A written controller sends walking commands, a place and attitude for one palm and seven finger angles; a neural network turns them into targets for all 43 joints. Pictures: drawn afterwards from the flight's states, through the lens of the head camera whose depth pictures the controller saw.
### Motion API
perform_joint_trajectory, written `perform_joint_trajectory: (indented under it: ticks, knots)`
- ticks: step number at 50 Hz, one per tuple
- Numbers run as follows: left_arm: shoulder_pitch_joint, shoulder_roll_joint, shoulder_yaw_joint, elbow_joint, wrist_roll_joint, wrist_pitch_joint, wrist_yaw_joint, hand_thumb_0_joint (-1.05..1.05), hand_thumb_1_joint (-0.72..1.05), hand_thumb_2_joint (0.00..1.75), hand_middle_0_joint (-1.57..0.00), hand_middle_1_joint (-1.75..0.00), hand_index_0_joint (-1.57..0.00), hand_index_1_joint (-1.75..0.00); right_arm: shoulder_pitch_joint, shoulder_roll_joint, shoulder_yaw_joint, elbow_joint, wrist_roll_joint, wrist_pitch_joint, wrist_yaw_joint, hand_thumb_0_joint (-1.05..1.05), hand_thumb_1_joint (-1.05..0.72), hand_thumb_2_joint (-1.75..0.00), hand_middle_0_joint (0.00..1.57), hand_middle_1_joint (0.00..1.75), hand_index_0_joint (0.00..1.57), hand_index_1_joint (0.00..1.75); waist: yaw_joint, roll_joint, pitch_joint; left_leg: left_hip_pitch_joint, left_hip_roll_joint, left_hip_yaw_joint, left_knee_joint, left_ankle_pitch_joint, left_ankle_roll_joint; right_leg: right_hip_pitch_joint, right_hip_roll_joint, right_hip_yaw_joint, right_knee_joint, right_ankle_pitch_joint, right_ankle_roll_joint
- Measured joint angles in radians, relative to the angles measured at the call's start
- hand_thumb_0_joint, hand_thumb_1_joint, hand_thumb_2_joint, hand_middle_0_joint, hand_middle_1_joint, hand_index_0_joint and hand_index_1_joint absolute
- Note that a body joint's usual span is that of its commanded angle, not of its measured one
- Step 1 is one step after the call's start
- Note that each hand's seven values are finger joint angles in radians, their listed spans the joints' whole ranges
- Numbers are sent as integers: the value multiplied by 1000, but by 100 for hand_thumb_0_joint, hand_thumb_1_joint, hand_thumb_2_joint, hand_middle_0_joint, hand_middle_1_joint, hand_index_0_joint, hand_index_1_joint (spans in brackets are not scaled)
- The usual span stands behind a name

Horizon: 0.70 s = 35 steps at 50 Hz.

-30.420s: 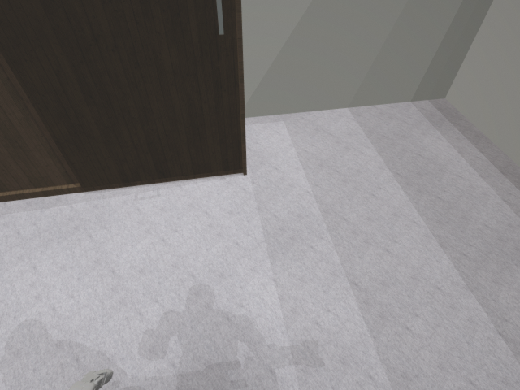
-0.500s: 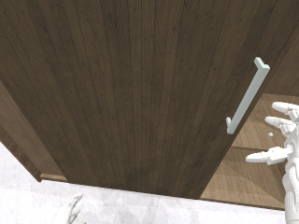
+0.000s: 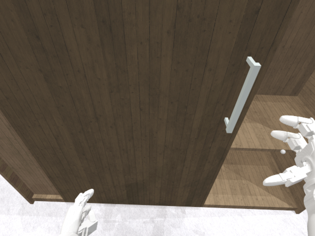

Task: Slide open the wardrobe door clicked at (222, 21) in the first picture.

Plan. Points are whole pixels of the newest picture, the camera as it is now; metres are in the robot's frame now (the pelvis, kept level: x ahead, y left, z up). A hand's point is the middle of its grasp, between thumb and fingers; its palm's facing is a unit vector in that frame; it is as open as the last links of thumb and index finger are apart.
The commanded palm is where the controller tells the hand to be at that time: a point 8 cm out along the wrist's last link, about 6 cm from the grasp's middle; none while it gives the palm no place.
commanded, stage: draw the hand back to the body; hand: right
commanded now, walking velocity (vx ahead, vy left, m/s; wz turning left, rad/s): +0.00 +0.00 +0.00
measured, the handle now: (238, 98) +0.46 -0.24 +0.14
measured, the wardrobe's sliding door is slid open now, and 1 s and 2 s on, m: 0.60 0.60 0.60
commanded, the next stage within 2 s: step back with the hand held close in 1.50 s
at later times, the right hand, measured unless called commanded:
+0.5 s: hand (299, 171) +0.21 -0.27 +0.16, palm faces +0.25 +0.95 -0.19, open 14.3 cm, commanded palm +0.18 -0.31 +0.16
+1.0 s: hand (294, 157) +0.23 -0.27 +0.17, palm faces +0.38 +0.86 -0.35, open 10.0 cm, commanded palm +0.18 -0.31 +0.18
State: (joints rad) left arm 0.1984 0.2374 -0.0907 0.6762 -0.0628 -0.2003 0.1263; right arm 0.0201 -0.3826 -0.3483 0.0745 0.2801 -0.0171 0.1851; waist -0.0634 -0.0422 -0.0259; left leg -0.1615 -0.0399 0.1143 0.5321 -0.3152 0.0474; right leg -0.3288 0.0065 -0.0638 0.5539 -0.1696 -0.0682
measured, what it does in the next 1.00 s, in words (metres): stands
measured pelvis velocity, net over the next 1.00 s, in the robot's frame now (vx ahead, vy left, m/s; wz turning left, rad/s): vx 0.03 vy -0.02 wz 0.06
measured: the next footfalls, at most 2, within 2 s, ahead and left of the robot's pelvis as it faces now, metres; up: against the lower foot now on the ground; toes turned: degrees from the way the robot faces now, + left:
none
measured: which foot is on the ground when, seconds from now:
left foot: down 0.00-1.00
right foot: down 0.00-1.00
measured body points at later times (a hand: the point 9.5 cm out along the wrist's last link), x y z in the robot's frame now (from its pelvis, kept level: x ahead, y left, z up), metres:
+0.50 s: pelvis +0.00 -0.01 +0.00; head -0.05 -0.01 +0.45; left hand +0.21 +0.21 -0.04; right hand +0.19 -0.32 +0.17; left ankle -0.01 +0.09 -0.73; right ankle +0.08 -0.07 -0.73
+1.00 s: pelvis +0.03 -0.02 +0.01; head -0.01 -0.01 +0.46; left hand +0.19 +0.21 -0.07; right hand +0.21 -0.31 +0.19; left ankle -0.01 +0.09 -0.73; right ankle +0.08 -0.07 -0.73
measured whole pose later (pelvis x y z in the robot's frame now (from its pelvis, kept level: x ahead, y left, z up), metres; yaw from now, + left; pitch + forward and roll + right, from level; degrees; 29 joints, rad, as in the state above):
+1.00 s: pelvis +0.03 -0.02 +0.01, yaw +4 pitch -6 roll +1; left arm 0.22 0.24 -0.04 0.66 0.00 -0.13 0.06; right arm 0.45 -0.36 -0.32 -0.40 0.09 -0.09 -0.10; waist -0.07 -0.05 0.02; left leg -0.02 -0.02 0.03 0.39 -0.27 0.02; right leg -0.16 0.04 -0.10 0.41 -0.16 -0.09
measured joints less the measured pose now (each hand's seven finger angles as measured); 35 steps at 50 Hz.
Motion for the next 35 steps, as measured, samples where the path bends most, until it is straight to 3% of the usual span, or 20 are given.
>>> perform_joint_trajectory:
  ticks: [4,7,13,22,25,28,31,35]
  knots:
    - [23,12,-7,9,-12,-20,14,1,90,90,-21,-30,-20,-30,1,-47,-26,35,61,53,159,-2,55,-19,26,115,26,115,9,-5,-10,19,-8,-6,-19,7,0,15,-8,-4,-2,-4,2]
    - [37,23,1,-6,-15,-43,6,2,90,90,-21,-30,-20,-30,39,-64,-48,3,84,72,209,-2,55,-19,26,115,26,115,18,-11,-19,26,-12,-18,-22,9,-1,24,-13,-14,-2,-11,2]
    - [51,36,24,-40,-19,-74,-21,2,90,90,-21,-30,-20,-30,169,-30,-84,-141,123,84,186,-2,55,-19,26,115,26,115,21,-16,-38,26,-7,-32,-16,3,-7,31,-10,-29,-4,-17,-3]
    - [27,29,22,-40,-13,-91,-14,2,90,90,-21,-30,-20,-30,233,11,-37,-269,84,123,130,-2,52,-21,26,113,25,113,-14,-4,-20,43,6,-10,-14,1,-13,41,7,-9,-5,-8,-12]
    - [3,18,21,-37,17,-79,-26,2,90,90,-21,-30,-20,-30,259,4,-7,-324,-28,65,-22,-2,47,-24,26,110,25,110,-18,-8,-6,55,2,-11,-36,15,-12,48,6,-3,-11,-12,-2]
    - [-19,7,22,-42,30,-50,-39,1,90,90,-21,-30,-20,-30,288,22,4,-355,-97,13,-152,-2,39,-27,25,105,25,105,-20,-11,17,61,2,-23,-53,30,-15,58,15,2,-28,-17,1]
    - [-20,2,24,-40,40,-25,-45,1,90,90,-21,-30,-20,-30,310,42,26,-377,-140,-15,-228,-1,30,-32,25,100,25,100,-23,-17,35,68,5,-32,-64,37,-19,74,24,3,-55,9,-4]
    - [-4,-6,24,-18,47,8,-48,1,90,90,-21,-30,-20,-30,331,55,61,-392,-170,-40,-274,-1,17,-38,24,92,24,92,-25,-13,37,85,14,-43,-76,37,-25,102,35,-5,-87,23,-13]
